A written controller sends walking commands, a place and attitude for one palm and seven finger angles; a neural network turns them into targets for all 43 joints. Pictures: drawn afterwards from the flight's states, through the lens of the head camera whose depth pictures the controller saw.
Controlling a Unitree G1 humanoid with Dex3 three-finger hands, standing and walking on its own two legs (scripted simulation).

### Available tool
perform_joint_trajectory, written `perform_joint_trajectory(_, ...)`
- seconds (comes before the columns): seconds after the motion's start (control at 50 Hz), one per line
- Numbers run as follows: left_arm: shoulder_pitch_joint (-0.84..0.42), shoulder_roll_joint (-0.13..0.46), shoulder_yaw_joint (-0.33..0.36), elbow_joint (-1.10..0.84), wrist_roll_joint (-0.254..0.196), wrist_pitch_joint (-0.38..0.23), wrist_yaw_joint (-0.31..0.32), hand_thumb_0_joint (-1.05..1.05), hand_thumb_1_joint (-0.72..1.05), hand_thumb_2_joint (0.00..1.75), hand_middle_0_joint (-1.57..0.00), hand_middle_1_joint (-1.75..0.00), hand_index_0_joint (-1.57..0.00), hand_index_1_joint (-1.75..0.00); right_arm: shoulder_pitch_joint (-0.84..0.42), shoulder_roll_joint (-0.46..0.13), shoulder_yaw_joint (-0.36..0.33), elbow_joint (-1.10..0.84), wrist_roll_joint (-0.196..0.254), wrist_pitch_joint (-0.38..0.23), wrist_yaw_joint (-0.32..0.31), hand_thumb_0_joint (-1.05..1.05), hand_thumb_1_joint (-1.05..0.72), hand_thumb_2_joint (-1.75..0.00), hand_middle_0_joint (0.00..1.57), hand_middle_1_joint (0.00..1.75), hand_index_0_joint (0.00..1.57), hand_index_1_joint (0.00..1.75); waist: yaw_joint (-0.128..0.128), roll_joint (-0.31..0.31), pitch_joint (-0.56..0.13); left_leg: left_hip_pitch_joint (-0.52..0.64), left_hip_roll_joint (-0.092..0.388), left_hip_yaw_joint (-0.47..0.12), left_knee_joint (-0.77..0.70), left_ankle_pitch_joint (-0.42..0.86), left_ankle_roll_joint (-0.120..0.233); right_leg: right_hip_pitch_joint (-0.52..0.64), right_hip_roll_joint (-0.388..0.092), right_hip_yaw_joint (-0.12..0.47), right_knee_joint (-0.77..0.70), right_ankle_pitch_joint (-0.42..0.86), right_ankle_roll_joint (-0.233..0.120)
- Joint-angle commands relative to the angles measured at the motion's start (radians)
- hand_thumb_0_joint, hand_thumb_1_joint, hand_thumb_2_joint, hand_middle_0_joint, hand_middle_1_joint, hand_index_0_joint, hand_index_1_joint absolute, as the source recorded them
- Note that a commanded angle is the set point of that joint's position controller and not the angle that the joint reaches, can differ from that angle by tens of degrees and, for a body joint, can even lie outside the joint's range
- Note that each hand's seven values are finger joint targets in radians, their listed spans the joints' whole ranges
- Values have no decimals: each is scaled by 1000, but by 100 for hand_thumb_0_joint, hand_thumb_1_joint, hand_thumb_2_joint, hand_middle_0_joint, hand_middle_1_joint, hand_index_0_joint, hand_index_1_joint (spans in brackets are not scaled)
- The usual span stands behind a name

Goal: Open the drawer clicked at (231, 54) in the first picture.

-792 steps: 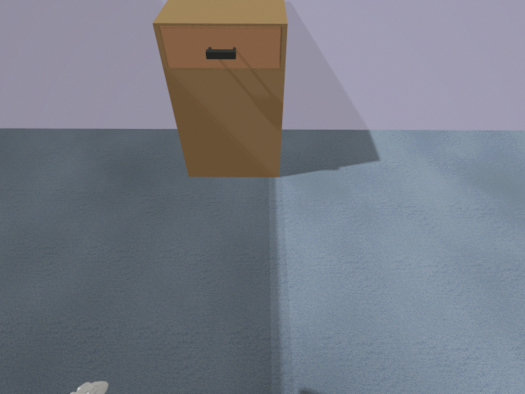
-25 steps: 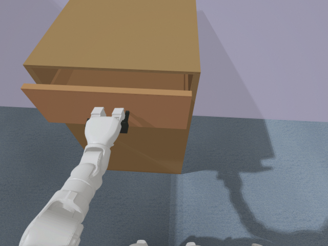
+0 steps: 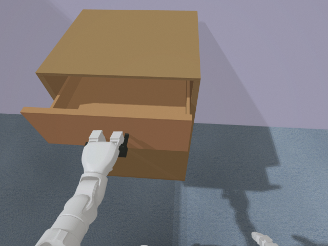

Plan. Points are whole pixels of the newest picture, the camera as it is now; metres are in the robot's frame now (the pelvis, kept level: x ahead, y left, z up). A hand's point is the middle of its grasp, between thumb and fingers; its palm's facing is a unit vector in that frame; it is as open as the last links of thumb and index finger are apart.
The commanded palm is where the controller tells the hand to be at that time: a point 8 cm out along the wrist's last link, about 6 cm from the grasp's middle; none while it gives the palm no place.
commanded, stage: pull the drawer open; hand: left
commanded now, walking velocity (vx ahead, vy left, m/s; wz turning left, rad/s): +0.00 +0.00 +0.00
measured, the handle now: (108, 142) +0.39 +0.18 -0.01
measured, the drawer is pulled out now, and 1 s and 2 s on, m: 0.15 0.28 0.30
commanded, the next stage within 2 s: open the thumb to release the handle in 1.44 s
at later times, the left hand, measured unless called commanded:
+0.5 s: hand (101, 186) +0.28 +0.18 -0.03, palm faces +0.01 -0.08 -1.00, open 5.9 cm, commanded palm +0.24 +0.18 +0.03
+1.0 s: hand (95, 211) +0.21 +0.18 -0.03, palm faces +0.01 -0.09 -1.00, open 5.9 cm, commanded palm +0.18 +0.19 +0.03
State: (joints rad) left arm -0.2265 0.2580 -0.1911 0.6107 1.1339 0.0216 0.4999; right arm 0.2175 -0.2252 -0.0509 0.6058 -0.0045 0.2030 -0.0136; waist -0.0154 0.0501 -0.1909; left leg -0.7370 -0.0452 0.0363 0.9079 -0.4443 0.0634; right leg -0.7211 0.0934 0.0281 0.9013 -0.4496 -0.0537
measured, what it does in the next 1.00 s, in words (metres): stands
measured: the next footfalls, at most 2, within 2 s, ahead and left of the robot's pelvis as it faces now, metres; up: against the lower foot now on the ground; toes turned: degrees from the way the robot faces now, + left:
none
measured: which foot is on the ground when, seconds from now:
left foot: down 0.00-1.00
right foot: down 0.00-1.00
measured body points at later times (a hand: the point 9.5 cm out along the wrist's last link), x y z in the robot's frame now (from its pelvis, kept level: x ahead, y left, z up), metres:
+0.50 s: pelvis +0.00 +0.00 +0.00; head +0.03 -0.03 +0.45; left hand +0.27 +0.18 +0.02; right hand +0.16 -0.24 -0.12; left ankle -0.01 +0.08 -0.69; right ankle -0.01 -0.09 -0.69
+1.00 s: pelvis -0.01 -0.01 -0.01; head +0.03 -0.04 +0.44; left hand +0.21 +0.18 +0.02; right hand +0.19 -0.24 -0.11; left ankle -0.01 +0.08 -0.69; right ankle -0.01 -0.09 -0.69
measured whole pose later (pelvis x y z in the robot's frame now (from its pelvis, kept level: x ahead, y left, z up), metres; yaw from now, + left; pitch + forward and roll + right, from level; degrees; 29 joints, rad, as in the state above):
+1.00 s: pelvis -0.01 -0.01 -0.01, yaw +0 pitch +13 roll +1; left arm 0.30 0.30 -0.18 0.15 1.13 -0.02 0.53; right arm 0.14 -0.23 -0.01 0.53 -0.03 0.16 0.01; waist 0.03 0.05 -0.18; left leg -0.72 -0.05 0.04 0.97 -0.47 0.05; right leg -0.72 0.10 0.03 0.99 -0.49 -0.07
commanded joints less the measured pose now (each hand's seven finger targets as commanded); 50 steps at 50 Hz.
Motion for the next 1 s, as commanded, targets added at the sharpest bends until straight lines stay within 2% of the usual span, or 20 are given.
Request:
perform_joint_trajectory(0.0, -216, 117, 65, -177, -23, 12, 31, 0, 90, 90, -40, -135, -40, -135, -49, -115, -32, -122, 3, -41, -5, 0, -90, -90, 20, 30, 20, 30, 0, -73, -237, 194, 4, -41, -78, 303, -16, 119, -31, 30, -127, 346, -7)
perform_joint_trajectory(0.04, -181, 157, 103, -180, -23, 14, 32, 0, 90, 90, -40, -135, -40, -135, -52, -120, -33, -124, 1, -42, -9, 0, -90, -90, 20, 30, 20, 30, 13, -79, -240, 195, 2, -44, -78, 311, -16, 138, -28, 38, -128, 353, -11)
perform_joint_trajectory(0.06, -183, 142, 85, -215, -20, 11, 32, 0, 90, 90, -40, -135, -40, -135, -59, -115, -28, -132, 0, -41, -9, 0, -90, -90, 20, 30, 20, 30, 17, -65, -276, 202, 0, -41, -76, 322, -17, 148, -32, 38, -118, 367, -8)
perform_joint_trajectory(0.1, -144, 106, 56, -216, -25, 15, 29, 0, 90, 90, -40, -135, -40, -135, -69, -110, -27, -135, 2, -43, -5, 0, -90, -90, 20, 30, 20, 30, 11, -72, -252, 208, 1, -44, -75, 321, -19, 132, -30, 33, -120, 365, -9)
perform_joint_trajectory(0.2, -35, 135, 90, -287, -37, 7, 25, 0, 90, 90, -40, -135, -40, -135, -88, -110, -22, -155, 1, -52, -3, 0, -90, -90, 20, 30, 20, 30, 33, -93, -252, 201, -1, -44, -80, 319, -19, 165, -31, 43, -119, 378, -9)
perform_joint_trajectory(0.3, 79, 138, 98, -379, -38, 1, 33, 0, 90, 90, -40, -135, -40, -135, -114, -109, -17, -176, -2, -60, 6, 0, -90, -90, 20, 30, 20, 30, 44, -70, -242, 212, -2, -48, -78, 334, -22, 165, -29, 59, -111, 398, -14)
perform_joint_trajectory(0.42, 122, 125, 85, -420, -30, 10, 46, 0, 90, 90, -40, -135, -40, -135, -124, -108, -15, -180, -8, -67, 8, 0, -90, -90, 20, 30, 20, 30, 31, -74, -189, 200, -1, -52, -73, 279, -22, 132, -30, 55, -114, 335, -14)
perform_joint_trajectory(0.46, 150, 142, 101, -459, -25, 8, 53, 0, 90, 90, -40, -135, -40, -135, -138, -108, -12, -186, -10, -67, 11, 0, -90, -90, 20, 30, 20, 30, 46, -61, -232, 215, -2, -48, -68, 303, -24, 143, -31, 60, -103, 350, -15)
perform_joint_trajectory(0.48, 178, 121, 83, -458, -30, 11, 52, 0, 90, 90, -40, -135, -40, -135, -132, -106, -14, -190, -9, -69, 12, 0, -90, -90, 20, 30, 20, 30, 39, -64, -198, 212, -2, -54, -69, 299, -24, 135, -29, 53, -104, 347, -17)
perform_joint_trajectory(0.5, 158, 121, 79, -475, -26, 10, 53, 0, 90, 90, -40, -135, -40, -135, -141, -107, -13, -184, -11, -69, 14, 0, -90, -90, 20, 30, 20, 30, 36, -68, -212, 215, -1, -51, -63, 298, -24, 125, -30, 57, -101, 348, -15)
perform_joint_trajectory(0.56, 241, 148, 112, -495, -37, 6, 56, 0, 90, 90, -40, -135, -40, -135, -156, -105, -7, -193, -10, -72, 13, 0, -90, -90, 20, 30, 20, 30, 53, -90, -223, 197, -6, -49, -60, 293, -24, 158, -34, 71, -97, 373, -13)
perform_joint_trajectory(0.58, 265, 131, 99, -492, -42, 6, 54, 0, 90, 90, -40, -135, -40, -135, -151, -103, -8, -199, -8, -75, 13, 0, -90, -90, 20, 30, 20, 30, 47, -96, -182, 186, -8, -53, -63, 274, -23, 150, -33, 70, -104, 358, -14)
perform_joint_trajectory(0.66, 335, 155, 125, -550, -41, -6, 58, 0, 90, 90, -40, -135, -40, -135, -173, -100, -1, -210, -12, -78, 18, 0, -90, -90, 20, 30, 20, 30, 65, -86, -213, 190, -9, -47, -57, 288, -24, 163, -35, 83, -94, 380, -15)
perform_joint_trajectory(0.72, 372, 137, 112, -563, -47, -6, 59, 0, 90, 90, -40, -135, -40, -135, -171, -100, -1, -216, -11, -81, 21, 0, -90, -90, 20, 30, 20, 30, 55, -86, -154, 172, -10, -51, -57, 254, -23, 140, -35, 80, -101, 346, -15)
perform_joint_trajectory(0.76, 405, 168, 147, -578, -45, -12, 63, 0, 90, 90, -40, -135, -40, -135, -186, -98, 5, -221, -13, -83, 21, 0, -90, -90, 20, 30, 20, 30, 68, -97, -175, 163, -12, -47, -50, 249, -23, 149, -37, 90, -98, 347, -12)
perform_joint_trajectory(0.78, 403, 153, 132, -582, -43, -14, 64, 0, 90, 90, -40, -135, -40, -135, -176, -99, 1, -220, -14, -85, 20, 0, -90, -90, 20, 30, 20, 30, 56, -86, -151, 160, -12, -50, -48, 239, -23, 137, -36, 94, -100, 343, -15)
perform_joint_trajectory(0.88, 450, 152, 133, -620, -42, -19, 73, 0, 90, 90, -40, -135, -40, -135, -177, -99, 3, -232, -18, -87, 24, 0, -90, -90, 20, 30, 20, 30, 58, -67, -146, 159, -11, -51, -41, 218, -23, 116, -35, 81, -93, 302, -16)
perform_joint_trajectory(0.92, 490, 172, 160, -629, -41, -22, 77, 0, 90, 90, -40, -135, -40, -135, -183, -96, 4, -237, -18, -88, 23, 0, -90, -90, 20, 30, 20, 30, 71, -81, -164, 151, -14, -48, -35, 219, -24, 125, -34, 93, -89, 302, -16)
perform_joint_trajectory(0.96, 494, 172, 155, -644, -40, -22, 77, 0, 90, 90, -40, -135, -40, -135, -194, -97, 9, -238, -20, -87, 25, 0, -90, -90, 20, 30, 20, 30, 70, -76, -168, 150, -14, -47, -29, 211, -25, 113, -36, 100, -87, 290, -15)
perform_joint_trajectory(0.98, 487, 163, 147, -643, -41, -23, 77, 0, 90, 90, -40, -135, -40, -135, -182, -98, 6, -237, -19, -88, 24, 0, -90, -90, 20, 30, 20, 30, 59, -75, -137, 148, -14, -52, -32, 206, -23, 104, -35, 88, -89, 289, -17)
